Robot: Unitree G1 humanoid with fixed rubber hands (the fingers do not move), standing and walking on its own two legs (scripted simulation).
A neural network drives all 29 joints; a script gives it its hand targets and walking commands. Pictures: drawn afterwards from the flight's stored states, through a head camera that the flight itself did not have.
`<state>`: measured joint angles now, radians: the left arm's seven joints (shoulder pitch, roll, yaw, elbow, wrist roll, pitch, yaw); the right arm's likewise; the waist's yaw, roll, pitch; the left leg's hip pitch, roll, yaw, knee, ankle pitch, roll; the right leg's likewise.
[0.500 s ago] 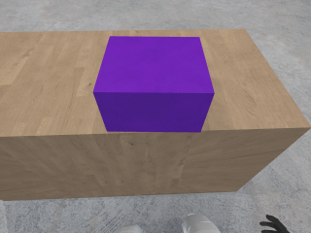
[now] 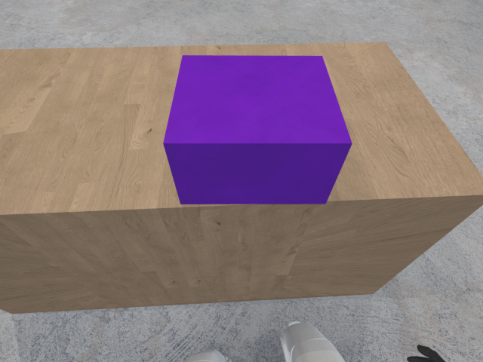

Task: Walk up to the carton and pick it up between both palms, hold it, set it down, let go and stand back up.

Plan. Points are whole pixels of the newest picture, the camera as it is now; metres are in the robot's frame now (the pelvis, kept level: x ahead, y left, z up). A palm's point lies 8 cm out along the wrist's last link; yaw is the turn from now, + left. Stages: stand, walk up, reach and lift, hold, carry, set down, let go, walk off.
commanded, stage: walk up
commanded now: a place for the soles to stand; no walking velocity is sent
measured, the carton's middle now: (252, 128) +0.53 -0.04 +0.06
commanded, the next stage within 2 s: none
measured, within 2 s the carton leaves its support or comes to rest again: neither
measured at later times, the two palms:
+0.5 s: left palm out of the picture +0.07 +0.37 -0.12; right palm out of the picture +0.07 -0.27 -0.11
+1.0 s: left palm out of the picture +0.08 +0.40 -0.13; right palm out of the picture +0.04 -0.21 -0.09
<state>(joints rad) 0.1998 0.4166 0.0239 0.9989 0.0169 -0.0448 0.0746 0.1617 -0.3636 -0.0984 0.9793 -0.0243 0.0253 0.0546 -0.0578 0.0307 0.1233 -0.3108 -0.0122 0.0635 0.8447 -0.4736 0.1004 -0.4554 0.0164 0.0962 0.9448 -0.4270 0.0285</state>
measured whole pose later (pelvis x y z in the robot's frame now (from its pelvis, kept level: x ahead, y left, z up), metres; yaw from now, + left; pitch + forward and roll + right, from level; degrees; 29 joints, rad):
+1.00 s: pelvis +0.01 +0.10 +0.01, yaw -4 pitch -7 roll -3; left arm 0.20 0.40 0.03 1.04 0.01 0.04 0.03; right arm 0.18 -0.31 -0.09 1.01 -0.02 0.00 -0.02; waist -0.01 -0.03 0.13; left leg -0.22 -0.04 0.17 0.74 -0.41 0.08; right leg -0.32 0.04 0.10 1.01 -0.40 0.02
